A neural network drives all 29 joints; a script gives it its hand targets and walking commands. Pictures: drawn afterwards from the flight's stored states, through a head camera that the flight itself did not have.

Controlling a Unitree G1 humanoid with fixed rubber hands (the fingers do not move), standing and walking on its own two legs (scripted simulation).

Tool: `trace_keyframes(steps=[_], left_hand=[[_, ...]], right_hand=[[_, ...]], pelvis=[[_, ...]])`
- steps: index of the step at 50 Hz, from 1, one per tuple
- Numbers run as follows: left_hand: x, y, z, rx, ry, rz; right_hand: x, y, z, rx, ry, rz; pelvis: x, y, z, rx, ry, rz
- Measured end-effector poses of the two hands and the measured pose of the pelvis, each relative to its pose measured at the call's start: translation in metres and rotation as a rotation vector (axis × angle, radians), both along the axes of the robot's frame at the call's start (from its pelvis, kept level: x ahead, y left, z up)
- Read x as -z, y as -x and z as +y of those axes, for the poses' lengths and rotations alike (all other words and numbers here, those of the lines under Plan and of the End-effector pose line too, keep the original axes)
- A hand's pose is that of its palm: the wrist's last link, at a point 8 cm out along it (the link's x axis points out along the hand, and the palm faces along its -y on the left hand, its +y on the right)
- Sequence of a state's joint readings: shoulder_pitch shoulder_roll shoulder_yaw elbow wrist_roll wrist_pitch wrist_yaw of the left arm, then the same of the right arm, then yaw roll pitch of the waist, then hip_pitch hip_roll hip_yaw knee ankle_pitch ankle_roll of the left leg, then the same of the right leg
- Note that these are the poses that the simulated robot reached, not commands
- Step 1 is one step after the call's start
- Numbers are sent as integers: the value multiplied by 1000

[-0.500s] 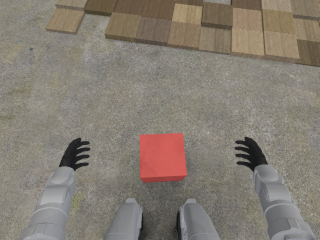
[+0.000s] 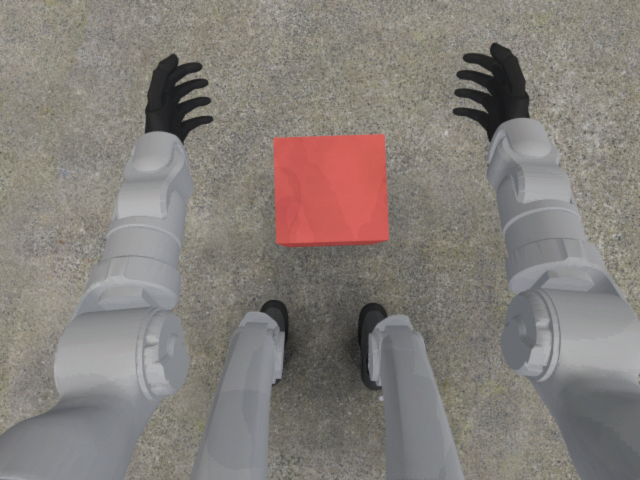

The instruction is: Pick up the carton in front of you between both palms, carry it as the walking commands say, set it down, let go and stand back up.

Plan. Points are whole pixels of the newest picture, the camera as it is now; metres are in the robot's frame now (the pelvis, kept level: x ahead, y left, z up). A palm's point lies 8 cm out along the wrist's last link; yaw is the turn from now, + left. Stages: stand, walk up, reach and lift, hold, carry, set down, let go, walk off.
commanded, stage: reach and lift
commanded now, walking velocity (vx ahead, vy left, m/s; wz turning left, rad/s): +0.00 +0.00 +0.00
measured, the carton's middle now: (329, 198) +0.47 +0.00 -0.51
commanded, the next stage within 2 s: none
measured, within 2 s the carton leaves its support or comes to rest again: leaves its support in 1.60 s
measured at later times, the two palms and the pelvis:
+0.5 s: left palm (219, 185) +0.47 +0.20 -0.34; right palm (440, 181) +0.48 -0.19 -0.34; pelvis -0.01 +0.01 -0.19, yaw +1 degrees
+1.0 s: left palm (235, 186) +0.49 +0.19 -0.44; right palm (416, 185) +0.49 -0.18 -0.44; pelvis -0.02 +0.01 -0.26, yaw +1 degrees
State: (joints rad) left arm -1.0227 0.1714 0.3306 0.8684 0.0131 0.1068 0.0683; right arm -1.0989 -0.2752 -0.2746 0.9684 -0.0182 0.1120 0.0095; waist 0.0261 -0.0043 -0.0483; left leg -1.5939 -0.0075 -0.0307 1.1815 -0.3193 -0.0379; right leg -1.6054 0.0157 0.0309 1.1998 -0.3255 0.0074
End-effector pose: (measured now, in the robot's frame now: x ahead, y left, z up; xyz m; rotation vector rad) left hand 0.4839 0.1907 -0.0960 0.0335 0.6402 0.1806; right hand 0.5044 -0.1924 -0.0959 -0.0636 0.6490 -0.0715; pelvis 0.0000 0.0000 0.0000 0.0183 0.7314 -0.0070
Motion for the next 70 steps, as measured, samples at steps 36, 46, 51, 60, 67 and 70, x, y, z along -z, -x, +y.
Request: trace_keyframes(steps=[36, 46, 51, 60, 67, 70], left_hand=[[316, 15, -1, 0, 7, 111], [345, 4, 6, 8, -6, 103], [342, -2, -1, 21, 6, 90], [340, 2, -7, 29, 17, 100], [335, -4, -30, 80, 35, 85], [335, -5, -32, 37, 28, 89]], right_hand=[[317, 19, 4, 44, 10, 93], [354, 15, 13, 31, 7, 85], [345, 9, 17, 36, 1, 63], [343, 15, 25, 29, 1, 86], [340, 9, 47, 5, -17, 73], [341, 10, 48, 12, -10, 81]], pelvis=[[238, 29, 7, -8, -4, -5], [261, 26, 6, -13, -2, -67], [263, 22, 7, -12, 4, -59], [257, 22, 9, -15, 6, -35], [253, 26, 10, -18, 10, -35], [251, 27, 10, -16, 11, -30]])
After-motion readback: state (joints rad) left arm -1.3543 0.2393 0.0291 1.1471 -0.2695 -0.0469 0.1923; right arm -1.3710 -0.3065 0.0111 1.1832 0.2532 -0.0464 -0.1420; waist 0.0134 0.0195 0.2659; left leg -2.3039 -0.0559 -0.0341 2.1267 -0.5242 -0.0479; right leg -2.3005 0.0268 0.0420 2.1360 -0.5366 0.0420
